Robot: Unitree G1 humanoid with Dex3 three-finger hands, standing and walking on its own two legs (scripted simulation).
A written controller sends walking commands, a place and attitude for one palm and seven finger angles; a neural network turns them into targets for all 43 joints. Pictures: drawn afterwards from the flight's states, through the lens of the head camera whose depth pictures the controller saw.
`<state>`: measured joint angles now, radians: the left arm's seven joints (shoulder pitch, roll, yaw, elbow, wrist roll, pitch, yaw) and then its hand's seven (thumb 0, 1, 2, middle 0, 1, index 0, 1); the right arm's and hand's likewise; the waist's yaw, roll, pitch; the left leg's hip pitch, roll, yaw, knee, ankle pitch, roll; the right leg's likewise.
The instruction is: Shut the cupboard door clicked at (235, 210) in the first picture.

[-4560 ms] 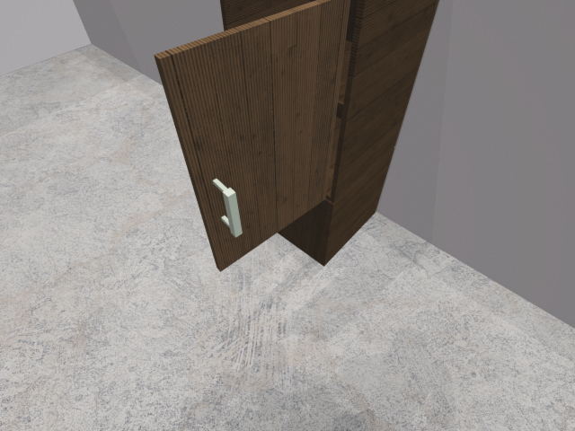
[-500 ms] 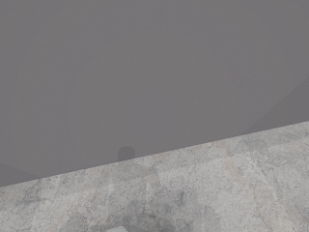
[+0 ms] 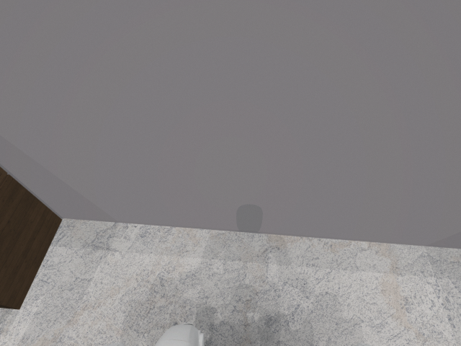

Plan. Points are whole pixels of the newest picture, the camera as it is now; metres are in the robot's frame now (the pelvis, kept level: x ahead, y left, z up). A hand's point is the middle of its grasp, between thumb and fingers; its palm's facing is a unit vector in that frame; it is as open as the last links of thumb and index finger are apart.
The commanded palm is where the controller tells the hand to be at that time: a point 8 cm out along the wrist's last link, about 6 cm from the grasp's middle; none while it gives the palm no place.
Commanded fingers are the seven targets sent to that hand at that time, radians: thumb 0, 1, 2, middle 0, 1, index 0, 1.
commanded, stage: turn to face it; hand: left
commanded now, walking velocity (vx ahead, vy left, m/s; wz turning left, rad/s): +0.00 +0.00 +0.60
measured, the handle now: out of the picture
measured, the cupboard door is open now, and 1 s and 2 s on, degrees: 83 83 83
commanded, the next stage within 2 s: none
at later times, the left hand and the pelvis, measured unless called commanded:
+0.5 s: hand out of the picture +0.05 +0.21 -0.16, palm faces +0.30 -0.90 -0.32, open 7.3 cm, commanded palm none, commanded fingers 0.00 0.90 0.90 -0.20 -0.30 -0.20 -0.30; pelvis +0.01 -0.04 -0.01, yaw +18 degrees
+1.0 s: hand out of the picture -0.04 +0.18 -0.17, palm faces +0.60 -0.75 -0.28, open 7.4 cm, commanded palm none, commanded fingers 0.00 0.90 0.90 -0.20 -0.30 -0.20 -0.30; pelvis +0.02 -0.05 -0.01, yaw +37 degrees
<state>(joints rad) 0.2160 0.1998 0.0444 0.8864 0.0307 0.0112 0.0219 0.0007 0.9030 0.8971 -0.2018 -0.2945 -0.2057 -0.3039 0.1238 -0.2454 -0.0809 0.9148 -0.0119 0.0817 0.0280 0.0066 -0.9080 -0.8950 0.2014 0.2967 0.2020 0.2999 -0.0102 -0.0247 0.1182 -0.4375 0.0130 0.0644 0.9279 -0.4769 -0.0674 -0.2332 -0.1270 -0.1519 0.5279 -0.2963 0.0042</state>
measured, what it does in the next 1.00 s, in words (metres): steps on the spot, turning left: left foot, then right foot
